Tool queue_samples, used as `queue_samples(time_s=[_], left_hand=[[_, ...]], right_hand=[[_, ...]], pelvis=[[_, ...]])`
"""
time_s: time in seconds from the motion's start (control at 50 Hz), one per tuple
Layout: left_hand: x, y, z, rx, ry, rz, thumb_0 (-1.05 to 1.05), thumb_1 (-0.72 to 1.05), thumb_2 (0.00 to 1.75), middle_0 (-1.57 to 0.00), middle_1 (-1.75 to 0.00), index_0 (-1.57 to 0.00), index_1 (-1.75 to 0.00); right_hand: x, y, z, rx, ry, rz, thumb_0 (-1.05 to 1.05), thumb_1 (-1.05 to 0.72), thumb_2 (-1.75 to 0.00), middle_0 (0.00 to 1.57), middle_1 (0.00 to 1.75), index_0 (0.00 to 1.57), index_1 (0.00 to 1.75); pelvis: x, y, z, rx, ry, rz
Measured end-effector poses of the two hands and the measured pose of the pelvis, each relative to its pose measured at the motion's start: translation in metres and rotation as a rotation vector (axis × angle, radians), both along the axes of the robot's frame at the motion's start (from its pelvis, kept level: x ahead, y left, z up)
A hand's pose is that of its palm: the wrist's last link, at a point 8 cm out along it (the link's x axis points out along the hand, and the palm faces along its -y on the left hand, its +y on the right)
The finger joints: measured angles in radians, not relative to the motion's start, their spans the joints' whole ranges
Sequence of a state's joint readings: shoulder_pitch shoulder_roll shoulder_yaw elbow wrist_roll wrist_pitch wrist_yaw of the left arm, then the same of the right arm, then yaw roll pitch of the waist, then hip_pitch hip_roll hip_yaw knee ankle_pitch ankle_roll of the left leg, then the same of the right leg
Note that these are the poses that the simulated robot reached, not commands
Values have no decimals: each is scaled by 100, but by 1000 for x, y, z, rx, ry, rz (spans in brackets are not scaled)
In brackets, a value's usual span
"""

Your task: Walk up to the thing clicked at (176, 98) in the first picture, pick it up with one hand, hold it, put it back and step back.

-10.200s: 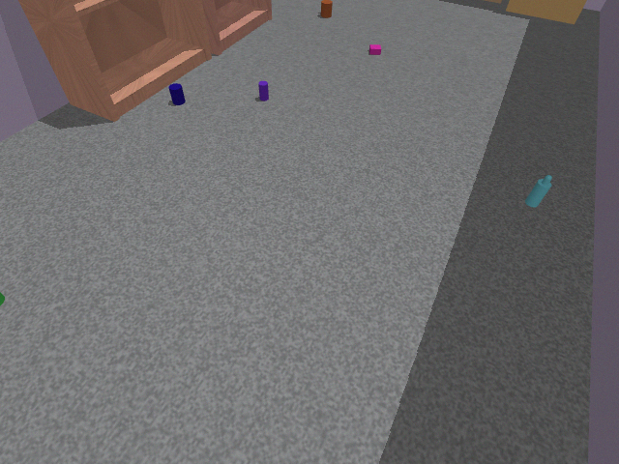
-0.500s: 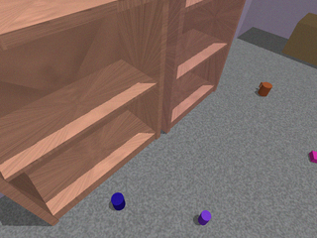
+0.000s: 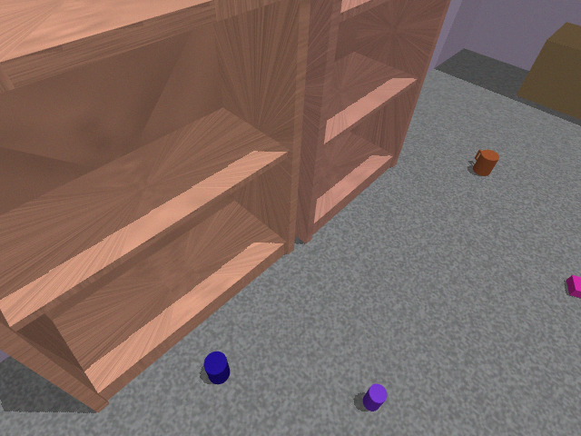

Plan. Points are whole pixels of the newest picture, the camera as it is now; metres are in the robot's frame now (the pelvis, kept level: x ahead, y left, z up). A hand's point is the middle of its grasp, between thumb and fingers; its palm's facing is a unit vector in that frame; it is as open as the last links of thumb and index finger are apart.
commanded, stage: rise first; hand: left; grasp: from above
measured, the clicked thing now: (217, 368) +0.44 +0.22 -0.73
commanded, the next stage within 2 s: none
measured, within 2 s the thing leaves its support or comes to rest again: neither
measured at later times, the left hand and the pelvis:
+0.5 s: hand out of the picture +0.13 +0.25 -0.20, palm faces -0.09 -0.91 -0.39, open 12.9 cm; pelvis -0.02 +0.00 -0.04, yaw -1 degrees
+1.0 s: hand out of the picture +0.12 +0.26 -0.24, palm faces -0.19 -0.86 -0.47, open 14.0 cm; pelvis -0.02 +0.01 -0.11, yaw -1 degrees
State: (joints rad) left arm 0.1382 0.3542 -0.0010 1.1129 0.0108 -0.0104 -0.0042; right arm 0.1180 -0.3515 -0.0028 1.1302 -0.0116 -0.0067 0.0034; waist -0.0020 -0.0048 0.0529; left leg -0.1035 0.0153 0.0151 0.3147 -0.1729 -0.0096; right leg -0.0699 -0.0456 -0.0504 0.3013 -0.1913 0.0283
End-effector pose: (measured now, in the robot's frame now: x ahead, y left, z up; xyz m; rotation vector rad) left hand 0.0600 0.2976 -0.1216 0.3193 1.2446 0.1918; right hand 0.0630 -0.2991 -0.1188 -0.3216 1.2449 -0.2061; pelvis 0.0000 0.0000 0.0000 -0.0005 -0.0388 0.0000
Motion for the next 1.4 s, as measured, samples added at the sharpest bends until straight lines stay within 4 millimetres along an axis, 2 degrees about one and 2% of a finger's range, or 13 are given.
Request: queue_samples(time_s=[0.06,0.14,0.24,0.3,0.38,0.46,0.58,0.82,1.06,1.14,1.22,1.3,1.4], left_hand=[[2,-1,1,-1,-18,10,1,89,90,-20,-31,-20,-30],[33,-6,-2,-10,-107,36,1,80,92,-19,-41,-18,-40],[75,-4,-12,-14,-150,-22,1,54,93,-15,-66,-16,-64],[87,-3,-13,2,-164,-58,1,35,94,-12,-81,-14,-78],[86,-3,-17,28,-117,-86,1,7,96,-8,-95,-11,-92],[76,-2,-29,48,-67,-88,0,-18,97,-7,-102,-9,-100],[67,2,-48,67,-88,-98,0,-40,98,-7,-107,-8,-105],[62,3,-64,107,-89,-175,0,-51,99,-7,-109,-8,-108],[60,2,-83,145,-94,-232,0,-52,98,-8,-109,-9,-108],[64,5,-99,177,-87,-285,0,-53,98,-8,-109,-9,-108],[78,13,-128,234,-93,-371,0,-54,98,-8,-109,-9,-108],[103,12,-162,290,-143,-499,0,-53,98,-8,-109,-9,-108],[143,5,-204,381,-239,-660,0,-51,98,-8,-109,-9,-108]], right_hand=[[2,1,0,0,-19,-7,1,-91,-90,20,30,20,30],[10,13,-1,15,-114,2,1,-92,-90,20,30,20,30],[8,28,-8,43,-161,-15,1,-92,-91,20,30,20,30],[3,34,-10,54,-175,-38,1,-92,-90,20,30,20,30],[2,38,-14,66,-195,-49,1,-91,-90,20,30,20,30],[11,39,-19,64,-241,-36,1,-89,-90,20,30,20,30],[32,39,-29,39,-312,15,1,-88,-90,20,30,20,30],[71,52,-45,33,-428,69,1,-87,-89,20,30,20,30],[75,58,-72,48,-452,94,1,-89,-90,20,30,20,30],[74,56,-87,47,-454,109,1,-90,-90,20,30,20,30],[73,48,-113,38,-455,132,1,-89,-90,20,30,20,30],[68,38,-150,25,-436,146,1,-88,-90,20,30,20,30],[56,26,-206,19,-381,139,1,-87,-89,20,30,20,30]], pelvis=[[-1,0,-1,0,11,0],[-11,0,-6,-3,55,5],[-19,-3,-17,-3,130,-8],[-18,-3,-22,-4,151,-16],[-15,1,-28,-8,171,-18],[-15,3,-37,-11,202,-21],[-17,5,-58,-17,254,-18],[-16,7,-86,-33,318,-14],[-21,6,-113,-39,381,-13],[-26,5,-127,-39,412,-11],[-35,2,-153,-34,460,-13],[-45,1,-187,-30,514,-15],[-59,-1,-234,-27,576,-21]])
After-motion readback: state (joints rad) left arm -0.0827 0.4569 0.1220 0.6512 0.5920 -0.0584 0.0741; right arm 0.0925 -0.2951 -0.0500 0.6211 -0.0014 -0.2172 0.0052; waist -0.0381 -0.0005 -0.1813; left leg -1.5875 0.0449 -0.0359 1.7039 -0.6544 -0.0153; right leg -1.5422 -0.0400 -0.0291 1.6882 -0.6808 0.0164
